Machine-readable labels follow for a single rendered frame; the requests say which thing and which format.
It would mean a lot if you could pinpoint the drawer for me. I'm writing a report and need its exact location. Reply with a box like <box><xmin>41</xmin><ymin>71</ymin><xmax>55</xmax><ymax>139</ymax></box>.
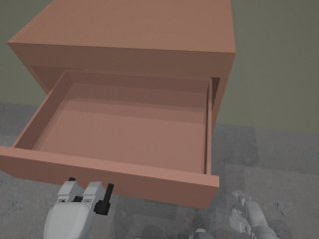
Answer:
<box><xmin>0</xmin><ymin>69</ymin><xmax>219</xmax><ymax>209</ymax></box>

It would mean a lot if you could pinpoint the robot right hand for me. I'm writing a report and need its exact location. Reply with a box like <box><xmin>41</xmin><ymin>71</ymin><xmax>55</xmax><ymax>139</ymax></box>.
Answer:
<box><xmin>229</xmin><ymin>188</ymin><xmax>268</xmax><ymax>236</ymax></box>

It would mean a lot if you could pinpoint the robot right forearm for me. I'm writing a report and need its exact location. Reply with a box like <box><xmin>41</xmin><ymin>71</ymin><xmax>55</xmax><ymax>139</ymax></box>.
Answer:
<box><xmin>250</xmin><ymin>225</ymin><xmax>279</xmax><ymax>239</ymax></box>

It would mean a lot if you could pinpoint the handle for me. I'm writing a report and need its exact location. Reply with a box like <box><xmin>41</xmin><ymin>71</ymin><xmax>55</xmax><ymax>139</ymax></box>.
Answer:
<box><xmin>62</xmin><ymin>177</ymin><xmax>114</xmax><ymax>216</ymax></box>

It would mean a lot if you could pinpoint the right robot shin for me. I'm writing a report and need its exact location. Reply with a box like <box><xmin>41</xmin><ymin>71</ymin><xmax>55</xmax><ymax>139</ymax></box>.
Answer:
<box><xmin>195</xmin><ymin>228</ymin><xmax>205</xmax><ymax>233</ymax></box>

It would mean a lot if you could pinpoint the cabinet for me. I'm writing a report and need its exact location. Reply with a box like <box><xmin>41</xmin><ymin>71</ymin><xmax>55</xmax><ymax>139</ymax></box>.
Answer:
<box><xmin>6</xmin><ymin>0</ymin><xmax>236</xmax><ymax>135</ymax></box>

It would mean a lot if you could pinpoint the robot left hand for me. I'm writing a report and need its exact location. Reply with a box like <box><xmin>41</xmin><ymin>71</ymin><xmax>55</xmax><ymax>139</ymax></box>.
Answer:
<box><xmin>43</xmin><ymin>180</ymin><xmax>107</xmax><ymax>239</ymax></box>

